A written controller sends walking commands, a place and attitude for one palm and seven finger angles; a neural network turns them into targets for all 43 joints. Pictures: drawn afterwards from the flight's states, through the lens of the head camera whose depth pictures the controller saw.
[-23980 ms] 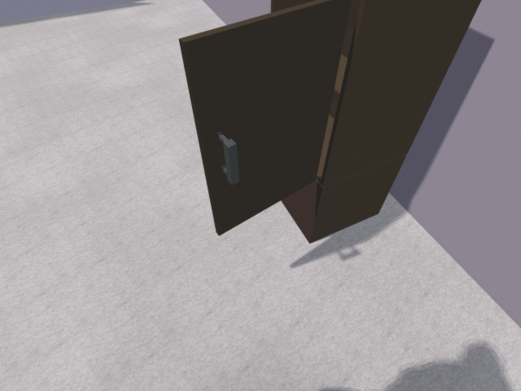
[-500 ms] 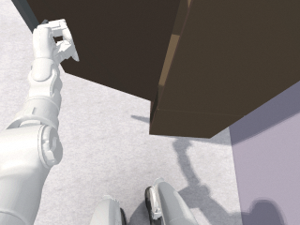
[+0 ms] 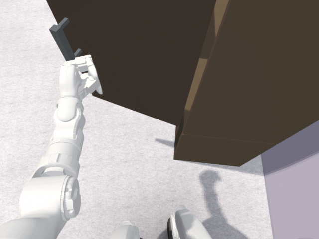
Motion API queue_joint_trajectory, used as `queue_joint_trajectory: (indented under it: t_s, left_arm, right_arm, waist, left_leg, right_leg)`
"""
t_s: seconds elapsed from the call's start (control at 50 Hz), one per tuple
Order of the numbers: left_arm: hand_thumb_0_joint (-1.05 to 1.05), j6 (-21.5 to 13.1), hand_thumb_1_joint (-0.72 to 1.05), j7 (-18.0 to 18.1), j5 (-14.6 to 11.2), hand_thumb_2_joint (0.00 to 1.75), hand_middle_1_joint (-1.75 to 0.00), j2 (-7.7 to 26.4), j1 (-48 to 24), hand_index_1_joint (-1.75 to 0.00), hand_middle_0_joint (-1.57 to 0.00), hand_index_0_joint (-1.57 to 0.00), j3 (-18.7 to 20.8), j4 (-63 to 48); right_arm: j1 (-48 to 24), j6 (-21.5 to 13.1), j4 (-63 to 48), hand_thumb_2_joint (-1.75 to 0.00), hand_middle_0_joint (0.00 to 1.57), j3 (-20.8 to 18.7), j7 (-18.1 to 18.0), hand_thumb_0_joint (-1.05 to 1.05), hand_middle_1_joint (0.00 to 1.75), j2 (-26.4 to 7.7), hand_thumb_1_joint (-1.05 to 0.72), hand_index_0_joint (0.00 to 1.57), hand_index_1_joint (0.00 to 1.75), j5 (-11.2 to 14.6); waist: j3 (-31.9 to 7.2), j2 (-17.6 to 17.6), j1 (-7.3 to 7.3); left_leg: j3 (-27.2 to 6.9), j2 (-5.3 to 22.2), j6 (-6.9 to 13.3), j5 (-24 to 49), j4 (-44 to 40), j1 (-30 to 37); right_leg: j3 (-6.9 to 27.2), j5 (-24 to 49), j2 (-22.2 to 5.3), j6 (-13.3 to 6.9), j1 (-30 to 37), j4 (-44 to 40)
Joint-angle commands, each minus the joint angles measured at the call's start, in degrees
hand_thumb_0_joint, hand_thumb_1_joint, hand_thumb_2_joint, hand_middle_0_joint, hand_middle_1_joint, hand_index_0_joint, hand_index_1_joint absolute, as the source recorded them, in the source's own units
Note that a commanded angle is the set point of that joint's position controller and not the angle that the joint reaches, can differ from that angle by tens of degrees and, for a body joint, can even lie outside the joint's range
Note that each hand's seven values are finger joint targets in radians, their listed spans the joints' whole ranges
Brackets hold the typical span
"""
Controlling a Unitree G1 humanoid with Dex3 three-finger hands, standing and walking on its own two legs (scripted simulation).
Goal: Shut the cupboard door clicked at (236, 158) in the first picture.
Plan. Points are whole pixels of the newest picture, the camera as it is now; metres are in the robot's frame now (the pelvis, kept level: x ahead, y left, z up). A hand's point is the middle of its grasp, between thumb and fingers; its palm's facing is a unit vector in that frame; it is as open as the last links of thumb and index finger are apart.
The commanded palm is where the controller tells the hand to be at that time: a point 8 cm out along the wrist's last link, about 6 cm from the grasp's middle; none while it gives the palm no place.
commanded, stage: draw the hand back to the body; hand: left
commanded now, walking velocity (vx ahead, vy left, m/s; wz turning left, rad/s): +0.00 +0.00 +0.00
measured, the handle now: (68, 42) +0.65 +0.20 +0.05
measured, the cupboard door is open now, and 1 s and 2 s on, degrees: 75 75 75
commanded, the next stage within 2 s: step back with the hand held close in 1.40 s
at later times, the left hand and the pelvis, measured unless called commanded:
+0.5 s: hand (34, 140) +0.31 +0.18 +0.15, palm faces +0.13 -0.97 -0.18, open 3.1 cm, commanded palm +0.27 +0.24 +0.17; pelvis +0.00 -0.01 +0.06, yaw +3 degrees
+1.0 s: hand out of the picture +0.19 +0.27 +0.23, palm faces +0.47 -0.79 -0.40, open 6.0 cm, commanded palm +0.13 +0.30 +0.25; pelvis +0.01 +0.00 +0.08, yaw +3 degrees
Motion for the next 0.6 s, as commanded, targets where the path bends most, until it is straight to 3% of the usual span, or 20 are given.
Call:
queue_joint_trajectory:
  t_s: [0.0,0.04,0.08,0.1,0.14,0.2,0.22,0.26,0.28,0.3,0.32,0.36,0.42,0.44,0.58]
  left_arm:
    - [0.00,-0.63,0.90,-2.05,-4.71,0.90,-1.50,7.80,-6.08,-1.50,-1.30,-1.30,-1.36,-29.11]
    - [0.00,0.87,0.90,-2.54,-6.50,0.90,-1.50,6.16,-3.41,-1.50,-1.30,-1.30,-2.31,-33.08]
    - [0.00,1.65,0.90,-2.91,-6.97,0.90,-1.50,4.22,-3.57,-1.50,-1.30,-1.30,-4.59,-35.46]
    - [0.00,1.74,0.90,-3.23,-6.76,0.90,-1.50,3.52,-3.28,-1.50,-1.30,-1.30,-6.07,-37.36]
    - [0.00,2.42,0.90,-4.00,-6.39,0.90,-1.50,3.41,1.14,-1.50,-1.30,-1.30,-6.65,-36.11]
    - [0.00,4.09,0.90,-6.33,-6.29,0.90,-1.50,2.36,7.09,-1.50,-1.30,-1.30,-8.77,-38.85]
    - [0.00,4.95,0.90,-7.02,-6.60,0.90,-1.47,2.28,9.80,-1.47,-1.27,-1.27,-9.01,-39.21]
    - [0.00,6.76,0.90,-7.92,-7.91,0.90,-1.41,4.87,14.35,-1.41,-1.22,-1.22,-6.47,-41.49]
    - [0.00,7.66,0.90,-8.36,-8.68,0.90,-1.38,4.84,15.04,-1.38,-1.19,-1.19,-6.46,-43.13]
    - [0.00,8.15,0.90,-8.35,-9.53,0.90,-1.35,7.05,16.05,-1.35,-1.16,-1.16,-4.11,-44.76]
    - [0.00,8.92,0.90,-3.24,-3.75,0.90,-1.32,9.65,15.88,-1.32,-1.13,-1.13,-6.71,-50.94]
    - [0.00,11.45,0.90,0.87,-3.64,0.90,-1.26,7.89,20.83,-1.26,-1.08,-1.08,-6.25,-53.26]
    - [0.00,13.58,0.90,3.80,-2.42,0.90,-1.17,9.86,23.42,-1.17,-1.00,-1.00,-4.72,-57.51]
    - [0.00,14.22,0.90,4.37,-2.17,0.90,-1.14,9.01,24.34,-1.14,-0.97,-0.97,-5.23,-57.86]
    - [0.00,16.19,0.90,6.48,-0.92,0.90,-0.93,7.72,33.29,-0.93,-0.78,-0.78,-6.13,-68.32]
  right_arm:
    - [6.38,-1.16,-8.19,-0.90,0.20,-4.35,-1.40,0.00,0.30,-9.52,-0.90,0.20,0.30,2.19]
    - [4.94,-1.54,-7.59,-0.90,0.20,-4.33,-2.15,0.00,0.30,-9.24,-0.90,0.20,0.30,2.85]
    - [3.14,-2.24,-6.69,-0.90,0.20,-4.01,-3.03,0.00,0.30,-8.97,-0.90,0.20,0.30,3.13]
    - [2.04,-2.72,-6.73,-0.90,0.20,-3.78,-3.56,0.00,0.30,-8.89,-0.90,0.20,0.30,3.31]
    - [0.79,-3.45,-5.53,-0.90,0.20,-3.48,-4.05,0.00,0.30,-8.50,-0.90,0.20,0.30,3.24]
    - [-1.64,-4.22,-6.25,-0.90,0.20,-3.19,-4.33,0.00,0.30,-8.17,-0.90,0.20,0.30,3.68]
    - [-2.90,-4.51,-6.49,-0.90,0.20,-2.94,-4.37,0.00,0.30,-7.99,-0.90,0.20,0.30,3.86]
    - [-5.32,-4.75,-7.77,-0.90,0.20,-2.70,-4.63,0.00,0.30,-8.15,-0.90,0.20,0.30,4.15]
    - [-6.98,-4.93,-8.68,-0.90,0.20,-2.38,-4.91,0.00,0.30,-8.07,-0.90,0.20,0.30,4.37]
    - [-7.84,-5.07,-9.20,-0.90,0.20,-2.36,-5.32,0.00,0.30,-8.21,-0.90,0.20,0.30,4.49]
    - [-12.52,-3.95,-10.81,-0.90,0.20,-2.62,-6.56,0.00,0.30,-6.15,-0.90,0.20,0.30,4.20]
    - [-14.19,-3.59,-11.39,-0.90,0.20,-2.10,-7.94,0.00,0.30,-5.71,-0.90,0.20,0.30,4.02]
    - [-16.02,-3.37,-10.52,-0.90,0.20,-1.47,-9.27,0.00,0.30,-5.53,-0.90,0.20,0.30,4.02]
    - [-16.16,-3.44,-10.20,-0.90,0.20,-1.18,-9.51,0.00,0.30,-5.37,-0.90,0.20,0.30,3.83]
    - [-17.52,-5.96,-9.03,-0.90,0.20,0.01,-9.46,0.00,0.30,-5.07,-0.90,0.20,0.30,3.05]
  waist:
    - [-34.54,-3.88,4.51]
    - [-28.30,-6.57,3.85]
    - [-21.97,-6.78,2.68]
    - [-18.93,-3.33,2.85]
    - [-15.08,-1.04,3.52]
    - [-14.16,3.31,4.70]
    - [-13.66,3.22,5.36]
    - [-13.38,0.67,7.01]
    - [-12.33,-0.39,7.13]
    - [-12.29,-2.48,7.75]
    - [-12.84,-3.21,9.24]
    - [-8.30,-5.70,8.99]
    - [-4.97,-3.20,9.44]
    - [-3.94,-3.68,9.37]
    - [-1.24,3.41,9.81]
  left_leg:
    - [-4.01,0.86,-1.59,42.07,-11.54,18.32]
    - [-3.07,0.62,-1.12,36.59,-13.82,18.31]
    - [-2.83,0.44,-1.00,30.28,-15.97,19.29]
    - [-2.71,0.44,-1.10,30.01,-16.87,21.00]
    - [-3.31,0.62,-1.51,30.15,-18.26,23.04]
    - [-3.85,0.54,-1.99,31.20,-19.80,26.98]
    - [-4.14,0.62,-2.23,31.16,-20.54,27.47]
    - [-4.20,0.42,-2.16,28.65,-21.94,27.21]
    - [-3.99,0.17,-2.03,26.84,-22.87,26.53]
    - [-4.07,0.02,-1.84,25.65,-23.55,26.35]
    - [-3.21,-0.39,-1.76,25.17,-26.66,27.61]
    - [-3.09,-0.16,-1.52,21.34,-28.93,27.41]
    - [-3.48,0.52,-1.29,21.78,-31.85,31.27]
    - [-3.62,0.52,-1.32,21.75,-32.77,32.34]
    - [-4.82,1.02,-2.37,26.53,-38.01,40.96]
  right_leg:
    - [1.45,38.34,-0.27,-0.04,40.18,-7.64]
    - [1.23,36.86,-0.08,0.49,41.54,-10.51]
    - [0.86,31.23,-0.10,0.81,39.38,-12.88]
    - [0.75,29.27,-0.25,0.56,37.81,-13.61]
    - [0.25,27.15,-0.46,0.29,36.40,-14.49]
    - [-0.09,24.92,-1.00,-0.19,36.28,-15.70]
    - [-0.38,24.30,-1.20,-0.22,36.71,-16.01]
    - [-0.39,23.14,-1.29,-0.38,39.36,-16.91]
    - [-0.28,22.78,-1.55,-0.38,40.73,-17.56]
    - [-0.15,22.33,-1.68,-0.41,42.53,-18.03]
    - [2.72,19.62,-3.27,-0.48,47.30,-20.99]
    - [2.78,16.40,-3.69,-0.02,48.10,-23.57]
    - [2.65,15.94,-3.63,-0.34,49.68,-26.34]
    - [2.35,15.78,-3.56,-0.32,50.12,-27.18]
    - [0.82,17.84,-2.96,-0.83,53.25,-31.57]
